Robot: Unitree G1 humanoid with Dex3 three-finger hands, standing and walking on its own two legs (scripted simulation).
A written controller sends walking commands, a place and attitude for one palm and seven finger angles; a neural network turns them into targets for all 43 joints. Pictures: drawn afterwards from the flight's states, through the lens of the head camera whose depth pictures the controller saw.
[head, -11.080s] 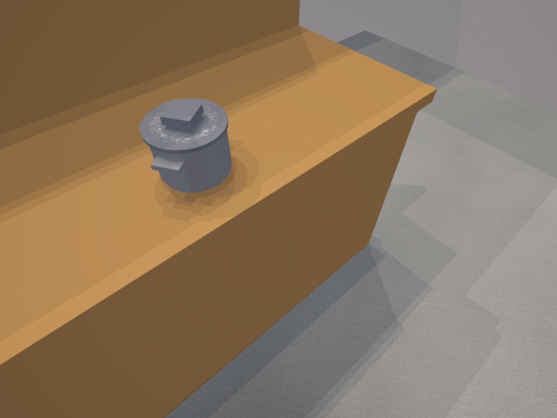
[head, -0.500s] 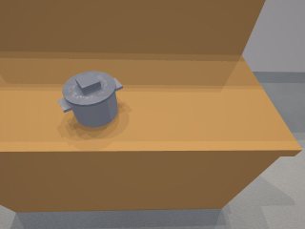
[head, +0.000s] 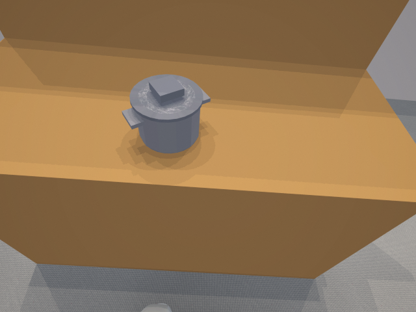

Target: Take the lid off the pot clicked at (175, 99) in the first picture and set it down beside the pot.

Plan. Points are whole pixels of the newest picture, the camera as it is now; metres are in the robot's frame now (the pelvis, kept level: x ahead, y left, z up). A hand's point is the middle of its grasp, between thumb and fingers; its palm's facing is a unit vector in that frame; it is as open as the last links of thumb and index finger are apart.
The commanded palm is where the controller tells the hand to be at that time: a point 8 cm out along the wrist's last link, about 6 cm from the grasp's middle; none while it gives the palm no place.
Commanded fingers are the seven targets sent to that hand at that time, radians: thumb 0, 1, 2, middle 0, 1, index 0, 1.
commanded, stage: come to a stop and stand still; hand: left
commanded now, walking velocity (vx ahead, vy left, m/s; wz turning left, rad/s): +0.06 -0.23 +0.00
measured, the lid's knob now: (166, 88) +0.51 +0.14 +0.15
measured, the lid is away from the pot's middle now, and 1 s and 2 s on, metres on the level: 0.00 0.00 0.00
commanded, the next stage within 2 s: look again from close up in 0.86 s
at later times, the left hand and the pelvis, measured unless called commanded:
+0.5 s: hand out of the picture +0.06 +0.19 -0.16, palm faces +0.02 -0.98 -0.21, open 7.3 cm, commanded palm none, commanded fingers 0.00 0.90 0.90 -0.20 -0.30 -0.20 -0.30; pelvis +0.04 +0.01 +0.02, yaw +0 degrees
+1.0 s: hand out of the picture +0.07 +0.22 -0.15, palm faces +0.02 -0.98 -0.20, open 7.3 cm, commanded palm none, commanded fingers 0.00 0.90 0.90 -0.20 -0.30 -0.20 -0.30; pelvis +0.05 +0.03 +0.02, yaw +0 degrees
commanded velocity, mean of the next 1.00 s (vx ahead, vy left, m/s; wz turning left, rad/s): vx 0.00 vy -0.02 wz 0.00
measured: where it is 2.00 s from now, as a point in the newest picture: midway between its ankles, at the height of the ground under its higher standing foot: outside the picture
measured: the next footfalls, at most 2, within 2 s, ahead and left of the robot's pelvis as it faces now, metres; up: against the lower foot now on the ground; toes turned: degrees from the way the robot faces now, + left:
right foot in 0.18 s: +0.04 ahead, -0.09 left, +0.00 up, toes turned +0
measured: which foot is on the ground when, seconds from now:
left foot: down 0.00-1.00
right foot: up 0.00-0.16, down 0.18-1.00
